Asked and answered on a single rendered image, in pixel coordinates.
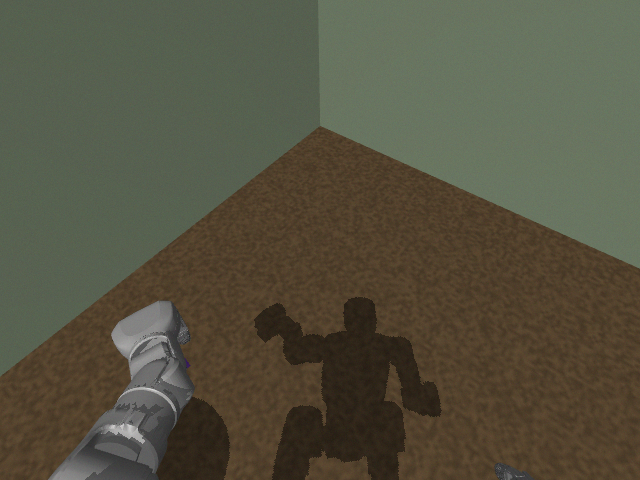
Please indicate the left robot arm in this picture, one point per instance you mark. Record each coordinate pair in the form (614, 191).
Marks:
(129, 441)

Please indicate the left robot hand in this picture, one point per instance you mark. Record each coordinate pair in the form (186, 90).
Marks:
(161, 316)

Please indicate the right robot hand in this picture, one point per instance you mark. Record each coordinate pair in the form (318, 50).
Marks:
(506, 472)

